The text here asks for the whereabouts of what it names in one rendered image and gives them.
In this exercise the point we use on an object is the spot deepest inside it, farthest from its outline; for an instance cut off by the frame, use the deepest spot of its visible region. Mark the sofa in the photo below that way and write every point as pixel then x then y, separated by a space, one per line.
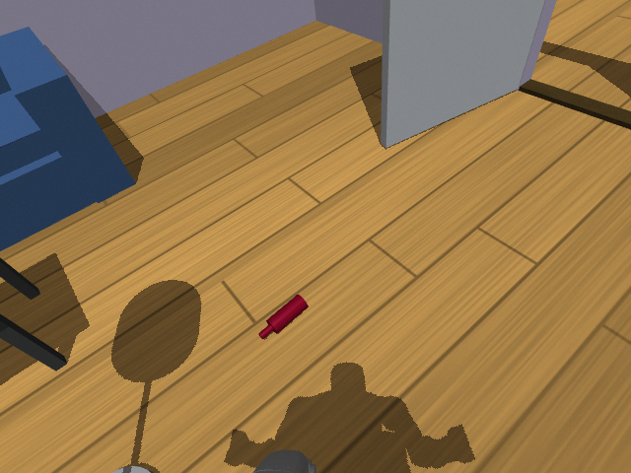
pixel 55 159

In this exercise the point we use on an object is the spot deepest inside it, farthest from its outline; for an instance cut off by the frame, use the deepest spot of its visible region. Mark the bottle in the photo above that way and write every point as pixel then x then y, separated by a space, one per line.
pixel 284 316

